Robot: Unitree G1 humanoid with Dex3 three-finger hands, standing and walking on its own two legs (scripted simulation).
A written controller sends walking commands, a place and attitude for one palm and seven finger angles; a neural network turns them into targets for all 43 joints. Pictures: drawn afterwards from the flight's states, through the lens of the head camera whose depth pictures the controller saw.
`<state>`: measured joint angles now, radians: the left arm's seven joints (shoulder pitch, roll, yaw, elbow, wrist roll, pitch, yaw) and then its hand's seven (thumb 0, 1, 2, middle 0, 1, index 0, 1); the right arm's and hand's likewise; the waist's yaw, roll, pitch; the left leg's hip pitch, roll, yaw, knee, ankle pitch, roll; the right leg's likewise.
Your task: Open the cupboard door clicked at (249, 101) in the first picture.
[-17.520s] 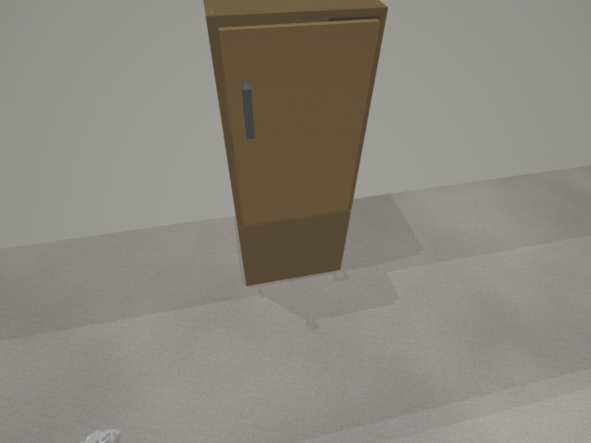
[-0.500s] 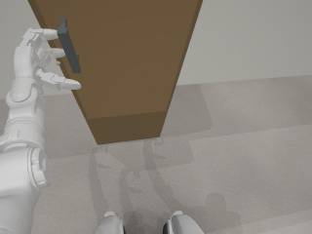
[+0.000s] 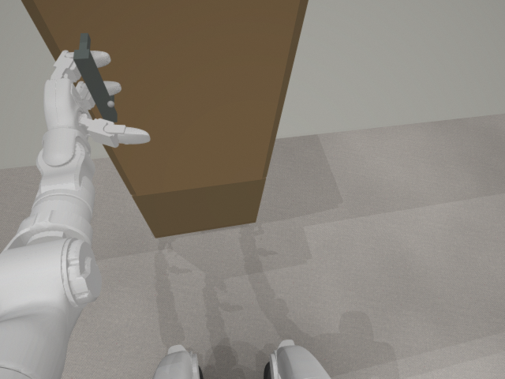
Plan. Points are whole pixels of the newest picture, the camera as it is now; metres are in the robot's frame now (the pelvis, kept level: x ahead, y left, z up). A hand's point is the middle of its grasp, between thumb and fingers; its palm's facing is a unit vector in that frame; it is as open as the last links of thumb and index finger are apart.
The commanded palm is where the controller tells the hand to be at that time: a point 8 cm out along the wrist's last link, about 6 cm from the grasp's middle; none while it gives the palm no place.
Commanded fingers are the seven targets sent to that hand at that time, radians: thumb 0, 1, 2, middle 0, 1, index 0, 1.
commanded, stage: slide the fingers in behind the handle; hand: left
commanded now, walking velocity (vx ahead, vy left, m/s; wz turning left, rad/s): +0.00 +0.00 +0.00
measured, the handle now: (98, 81) +0.57 +0.19 +0.10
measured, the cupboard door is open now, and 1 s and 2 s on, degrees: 0 0 27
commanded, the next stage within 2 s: close the thumb around the handle in 0.50 s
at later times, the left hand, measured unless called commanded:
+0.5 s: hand (110, 105) +0.52 +0.17 +0.09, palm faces +0.09 -1.00 +0.00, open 13.9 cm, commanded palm +0.50 +0.21 +0.09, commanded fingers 0.00 -0.50 0.30 -0.30 -1.20 -0.30 -1.20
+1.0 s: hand (118, 103) +0.52 +0.16 +0.09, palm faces +0.10 -1.00 -0.01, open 9.5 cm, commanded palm +0.50 +0.20 +0.09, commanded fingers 0.00 0.68 0.80 -0.38 -1.33 -0.38 -1.33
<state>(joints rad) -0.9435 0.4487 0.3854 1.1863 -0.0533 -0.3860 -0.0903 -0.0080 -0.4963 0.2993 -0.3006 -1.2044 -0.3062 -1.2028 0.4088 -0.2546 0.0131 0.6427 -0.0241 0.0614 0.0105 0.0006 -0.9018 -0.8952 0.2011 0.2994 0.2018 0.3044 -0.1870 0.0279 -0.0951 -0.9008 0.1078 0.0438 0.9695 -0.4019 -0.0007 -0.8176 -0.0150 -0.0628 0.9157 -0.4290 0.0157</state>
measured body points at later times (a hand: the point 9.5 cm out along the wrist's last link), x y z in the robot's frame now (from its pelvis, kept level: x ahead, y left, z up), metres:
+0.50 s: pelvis +0.00 +0.00 +0.00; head +0.12 +0.01 +0.44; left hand +0.51 +0.22 +0.10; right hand -0.01 -0.27 -0.11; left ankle +0.03 +0.12 -0.68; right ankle +0.00 -0.13 -0.68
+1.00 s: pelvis +0.00 +0.00 +0.00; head +0.12 +0.02 +0.44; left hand +0.51 +0.21 +0.10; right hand +0.00 -0.26 -0.12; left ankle +0.03 +0.12 -0.68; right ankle +0.00 -0.13 -0.68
